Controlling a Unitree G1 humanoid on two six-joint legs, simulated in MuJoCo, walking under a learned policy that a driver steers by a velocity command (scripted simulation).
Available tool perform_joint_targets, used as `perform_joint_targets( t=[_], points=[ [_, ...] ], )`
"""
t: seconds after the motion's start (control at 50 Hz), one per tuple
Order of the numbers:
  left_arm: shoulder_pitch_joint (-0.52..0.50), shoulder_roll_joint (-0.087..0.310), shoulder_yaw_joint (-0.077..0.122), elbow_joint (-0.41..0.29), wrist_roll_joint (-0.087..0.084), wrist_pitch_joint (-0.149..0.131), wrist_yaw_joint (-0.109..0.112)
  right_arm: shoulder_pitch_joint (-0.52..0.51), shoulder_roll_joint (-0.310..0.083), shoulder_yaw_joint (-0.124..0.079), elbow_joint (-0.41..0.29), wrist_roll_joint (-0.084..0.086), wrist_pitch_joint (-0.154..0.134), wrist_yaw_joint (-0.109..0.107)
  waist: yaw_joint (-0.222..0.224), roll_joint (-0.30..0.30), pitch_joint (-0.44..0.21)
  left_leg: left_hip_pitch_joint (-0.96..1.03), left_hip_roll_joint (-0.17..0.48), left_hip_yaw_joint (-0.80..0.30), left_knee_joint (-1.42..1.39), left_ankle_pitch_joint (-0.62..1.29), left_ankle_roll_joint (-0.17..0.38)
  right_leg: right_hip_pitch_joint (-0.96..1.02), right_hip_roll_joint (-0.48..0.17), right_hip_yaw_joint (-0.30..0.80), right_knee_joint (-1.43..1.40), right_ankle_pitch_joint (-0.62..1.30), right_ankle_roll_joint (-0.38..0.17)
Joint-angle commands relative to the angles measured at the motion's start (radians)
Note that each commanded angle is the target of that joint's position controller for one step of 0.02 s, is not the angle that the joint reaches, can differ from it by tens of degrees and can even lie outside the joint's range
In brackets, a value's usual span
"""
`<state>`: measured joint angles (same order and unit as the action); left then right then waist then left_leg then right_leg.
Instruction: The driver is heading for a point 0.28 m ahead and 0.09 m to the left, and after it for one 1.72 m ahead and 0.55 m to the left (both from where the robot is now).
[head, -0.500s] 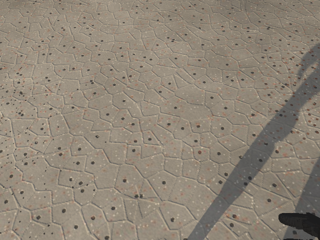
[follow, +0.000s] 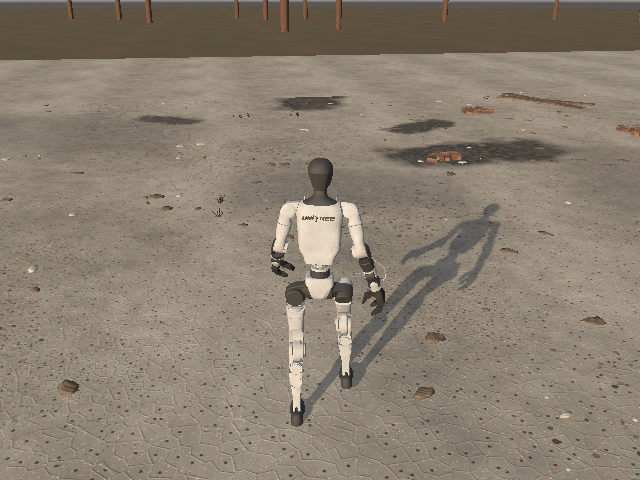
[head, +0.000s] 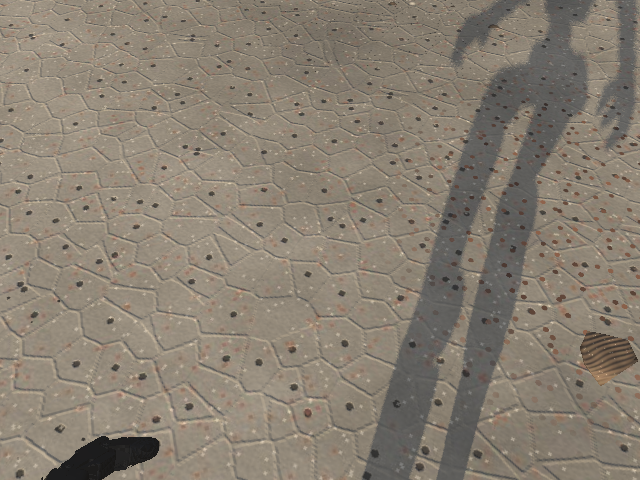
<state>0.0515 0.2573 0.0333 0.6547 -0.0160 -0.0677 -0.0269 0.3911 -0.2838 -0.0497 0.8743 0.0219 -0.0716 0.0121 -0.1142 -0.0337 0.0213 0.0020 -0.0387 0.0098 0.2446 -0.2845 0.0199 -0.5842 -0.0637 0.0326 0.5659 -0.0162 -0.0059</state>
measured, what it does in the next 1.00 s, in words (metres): walks ahead, turning left: right foot, then left foot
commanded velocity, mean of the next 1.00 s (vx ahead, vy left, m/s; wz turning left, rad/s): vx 0.17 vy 0.00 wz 0.44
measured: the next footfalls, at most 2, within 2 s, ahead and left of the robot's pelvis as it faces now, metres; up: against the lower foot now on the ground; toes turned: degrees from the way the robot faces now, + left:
right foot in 0.08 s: +0.21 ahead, -0.13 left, +0.00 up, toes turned +0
left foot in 0.54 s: +0.32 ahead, +0.12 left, +0.00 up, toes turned +17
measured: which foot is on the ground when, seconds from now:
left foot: down 0.00-0.08, up 0.10-0.52, down 0.54-0.96, up 0.98-1.00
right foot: up 0.00-0.06, down 0.08-0.54, up 0.56-0.94, down 0.96-1.00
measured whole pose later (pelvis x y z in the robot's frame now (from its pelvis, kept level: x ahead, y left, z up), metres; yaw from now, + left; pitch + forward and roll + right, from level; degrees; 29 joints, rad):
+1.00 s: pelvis +0.28 -0.03 -0.01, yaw +31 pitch +2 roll +0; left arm 0.15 0.28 0.07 0.78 0.02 -0.01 0.01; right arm 0.15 -0.32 -0.09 0.62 0.01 0.05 -0.03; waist -0.01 0.04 0.02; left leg -0.44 -0.11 -0.19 0.64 -0.32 0.01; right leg -0.32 0.02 0.05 0.54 -0.24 0.01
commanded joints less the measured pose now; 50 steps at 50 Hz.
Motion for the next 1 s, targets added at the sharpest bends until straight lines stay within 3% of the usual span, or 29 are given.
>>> perform_joint_targets(
  t=[0.02, 0.04, 0.06, 0.08, 0.1, 0.12, 0.14, 0.18, 0.2, 0.26, 0.3, 0.36, 0.42, 0.5, 0.52, 0.54, 0.56, 0.58, 0.6, 0.62, 0.64, 0.66, 0.72, 0.78, 0.88, 0.94, 0.96, 0.98, 1.0],
  points=[
    [-0.076, 0.092, 0.027, -0.093, -0.002, -0.024, -0.010, 0.006, -0.183, -0.042, -0.030, 0.006, 0.005, -0.009, 0.050, 0.120, 0.027, -0.013, 0.286, -0.160, -0.007, 0.398, 0.146, 0.072, 0.025, -0.017, -0.058, -0.046, -0.032],
    [-0.015, 0.112, 0.039, -0.080, 0.001, -0.027, -0.009, -0.009, -0.192, -0.043, -0.029, 0.008, 0.011, -0.011, 0.096, 0.120, -0.002, -0.019, 0.273, -0.150, 0.064, 0.514, 0.131, 0.172, 0.046, -0.033, -0.093, -0.056, -0.049],
    [0.112, 0.151, 0.061, -0.041, 0.007, -0.028, -0.001, -0.016, -0.182, -0.037, -0.032, 0.007, 0.013, -0.013, 0.161, 0.104, -0.080, -0.060, 0.227, -0.119, 0.206, 0.617, 0.108, 0.365, 0.061, -0.046, -0.117, -0.047, -0.075],
    [0.291, 0.213, 0.083, -0.008, 0.022, -0.027, 0.010, -0.035, -0.138, -0.018, -0.057, -0.010, 0.009, -0.013, 0.241, 0.052, -0.220, -0.225, 0.175, -0.083, 0.458, 0.476, 0.070, 0.655, -0.066, 0.074, -0.072, -0.024, -0.130],
    [0.383, 0.311, 0.105, 0.009, 0.032, -0.016, 0.017, 0.075, -0.023, 0.018, -0.083, -0.017, -0.008, -0.012, 0.214, -0.202, -0.371, -0.605, 0.022, -0.009, 0.837, -0.056, -0.002, 1.008, -0.333, 0.483, -0.118, -0.145, -0.269],
    [0.391, 0.228, 0.084, 0.013, 0.028, -0.010, 0.017, 0.058, -0.091, 0.003, -0.064, 0.002, -0.020, -0.010, 0.236, -0.198, -0.395, -0.710, 0.019, -0.129, 0.988, -0.299, -0.010, 0.965, -0.368, 0.650, -0.218, -0.181, -0.299],
    [0.314, 0.183, 0.065, 0.009, 0.026, -0.011, 0.018, -0.013, -0.160, -0.021, -0.081, 0.020, -0.022, -0.010, 0.222, -0.129, -0.229, -0.754, 0.060, -0.139, 1.034, -0.246, -0.013, 0.826, -0.338, 0.482, -0.223, -0.043, -0.261],
    [0.182, 0.111, 0.043, 0.007, 0.029, -0.017, 0.010, -0.066, -0.138, -0.026, -0.084, 0.003, -0.002, -0.021, 0.151, -0.056, -0.107, -0.680, 0.118, -0.105, 0.961, -0.156, -0.035, 0.591, -0.250, 0.225, -0.240, 0.287, -0.219],
    [0.137, 0.091, 0.039, 0.010, 0.030, -0.024, 0.007, -0.046, -0.125, -0.032, -0.076, -0.001, 0.018, -0.025, 0.114, -0.073, -0.085, -0.613, 0.141, -0.105, 0.919, -0.127, -0.044, 0.504, -0.220, 0.139, -0.265, 0.350, -0.200],
    [0.074, 0.119, 0.051, 0.029, 0.038, -0.036, 0.016, -0.036, -0.075, -0.029, -0.093, -0.004, 0.062, -0.030, 0.069, -0.075, -0.055, -0.549, 0.130, -0.075, 0.859, -0.034, -0.073, 0.379, -0.209, 0.013, -0.323, 0.462, -0.214],
    [0.066, 0.138, 0.059, 0.044, 0.037, -0.030, 0.032, -0.075, -0.058, -0.026, -0.123, -0.011, 0.069, -0.026, 0.069, -0.066, -0.051, -0.553, 0.137, -0.064, 0.747, 0.067, -0.077, 0.378, -0.201, -0.057, -0.338, 0.456, -0.212],
    [0.071, 0.155, 0.063, 0.062, 0.030, -0.009, 0.053, -0.151, -0.048, -0.022, -0.160, -0.013, 0.067, -0.004, 0.100, -0.054, -0.065, -0.502, 0.130, -0.028, 0.575, 0.221, -0.064, 0.404, -0.183, -0.140, -0.335, 0.409, -0.196],
    [0.096, 0.181, 0.071, 0.085, 0.016, 0.013, 0.059, -0.218, -0.062, -0.028, -0.205, -0.014, 0.072, 0.018, 0.124, -0.038, -0.063, -0.500, 0.122, -0.011, 0.473, 0.220, -0.043, 0.478, -0.210, -0.154, -0.298, 0.374, -0.188],
    [0.090, 0.206, 0.083, 0.097, -0.012, 0.042, 0.060, -0.233, -0.094, -0.047, -0.250, -0.016, 0.085, 0.035, 0.112, -0.047, -0.054, -0.474, 0.091, 0.028, 0.376, 0.089, 0.010, 0.536, -0.241, -0.152, -0.152, 0.373, -0.151],
    [0.082, 0.201, 0.083, 0.098, -0.019, 0.047, 0.063, -0.193, -0.103, -0.056, -0.246, -0.016, 0.083, 0.033, 0.085, -0.034, -0.071, -0.396, 0.059, 0.051, 0.294, 0.138, 0.034, 0.524, -0.214, -0.178, -0.057, 0.403, -0.121],
    [0.129, 0.181, 0.079, 0.112, -0.012, 0.048, 0.062, -0.115, -0.152, -0.077, -0.231, -0.021, 0.080, 0.020, 0.059, 0.029, -0.119, -0.249, 0.035, 0.028, 0.207, 0.330, 0.072, 0.479, -0.148, -0.211, 0.105, 0.365, -0.066],
    [0.158, 0.145, 0.065, 0.087, 0.030, 0.041, 0.056, -0.051, -0.283, -0.111, -0.240, -0.029, 0.081, -0.007, 0.060, 0.255, -0.196, -0.012, 0.239, -0.255, 0.224, 0.865, 0.172, 0.246, -0.050, -0.246, 0.403, -0.012, 0.021],
    [0.174, 0.107, 0.045, 0.055, 0.053, 0.039, 0.047, -0.069, -0.314, -0.107, -0.267, -0.047, 0.078, -0.008, 0.092, 0.349, -0.315, 0.148, 0.430, -0.594, 0.195, 0.912, 0.395, -0.015, 0.117, -0.120, 0.662, -0.704, 0.073],
    [0.116, 0.155, 0.058, 0.073, 0.029, 0.044, 0.037, -0.085, -0.236, -0.086, -0.278, -0.036, 0.072, 0.002, 0.043, 0.176, -0.343, 0.104, 0.396, -0.534, 0.156, 0.763, 0.371, -0.038, 0.075, 0.038, 0.730, -0.677, 0.059],
    [0.079, 0.156, 0.059, 0.060, 0.004, 0.050, 0.038, -0.145, -0.209, -0.078, -0.284, -0.027, 0.064, 0.002, 0.067, 0.137, -0.253, 0.017, 0.351, -0.439, 0.141, 0.637, 0.318, -0.071, 0.053, 0.040, 0.714, -0.598, 0.043],
    [0.077, 0.147, 0.061, 0.073, 0.011, 0.057, 0.049, -0.192, -0.184, -0.073, -0.286, -0.012, 0.066, -0.002, 0.091, 0.072, -0.187, -0.061, 0.298, -0.384, 0.120, 0.492, 0.262, -0.077, 0.030, 0.038, 0.651, -0.526, 0.044],
    [0.071, 0.160, 0.066, 0.072, 0.023, 0.065, 0.061, -0.235, -0.170, -0.068, -0.293, -0.005, 0.074, -0.011, 0.110, 0.085, -0.146, -0.144, 0.266, -0.354, 0.097, 0.395, 0.233, -0.049, 0.019, 0.040, 0.582, -0.466, 0.050],
    [0.106, 0.132, 0.062, 0.079, 0.021, 0.072, 0.065, -0.263, -0.174, -0.070, -0.311, -0.028, 0.085, -0.029, 0.139, 0.156, -0.150, -0.251, 0.209, -0.317, 0.074, 0.358, 0.222, 0.060, 0.056, 0.024, 0.468, -0.389, 0.072],
    [0.085, 0.111, 0.052, 0.074, 0.020, 0.069, 0.066, -0.246, -0.187, -0.078, -0.311, -0.020, 0.089, -0.043, 0.120, 0.159, -0.168, -0.251, 0.198, -0.339, 0.085, 0.276, 0.215, 0.101, 0.068, 0.039, 0.324, -0.348, 0.087],
    [0.071, 0.128, 0.056, 0.063, 0.011, 0.056, 0.048, -0.251, -0.189, -0.080, -0.319, -0.019, 0.105, -0.042, 0.100, 0.205, -0.149, -0.270, 0.188, -0.445, 0.090, 0.116, 0.194, 0.183, 0.093, 0.049, 0.146, -0.332, 0.072],
    [0.145, 0.131, 0.064, 0.082, 0.010, 0.041, 0.033, -0.275, -0.178, -0.076, -0.327, -0.003, 0.118, -0.046, 0.143, 0.204, -0.138, -0.299, 0.149, -0.469, 0.149, 0.121, 0.145, 0.323, 0.098, 0.022, -0.110, -0.214, 0.032],
    [0.183, 0.172, 0.076, 0.091, 0.022, 0.040, 0.034, -0.247, -0.148, -0.066, -0.324, -0.003, 0.120, -0.048, 0.145, 0.151, -0.147, -0.357, 0.104, -0.418, 0.223, 0.042, 0.094, 0.416, 0.003, 0.080, -0.190, -0.169, -0.004],
    [0.164, 0.256, 0.091, 0.078, 0.044, 0.047, 0.040, -0.208, -0.088, -0.052, -0.329, -0.011, 0.118, -0.047, 0.098, -0.093, -0.128, -0.510, -0.030, -0.243, 0.447, -0.173, 0.028, 0.481, -0.220, 0.317, -0.267, -0.118, -0.102],
    [0.143, 0.266, 0.093, 0.070, 0.075, 0.048, 0.037, -0.232, -0.144, -0.069, -0.356, -0.017, 0.103, -0.046, 0.104, -0.269, -0.080, -0.599, -0.093, -0.158, 0.666, -0.349, -0.017, 0.372, -0.343, 0.520, -0.314, -0.027, -0.257]
  ],
)
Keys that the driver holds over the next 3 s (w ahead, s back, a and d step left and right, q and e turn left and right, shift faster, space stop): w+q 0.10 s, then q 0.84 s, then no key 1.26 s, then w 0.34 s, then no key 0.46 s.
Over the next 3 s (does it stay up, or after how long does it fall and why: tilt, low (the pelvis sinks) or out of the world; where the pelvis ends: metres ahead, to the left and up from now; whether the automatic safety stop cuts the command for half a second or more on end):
stays up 0.44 0.10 -0.01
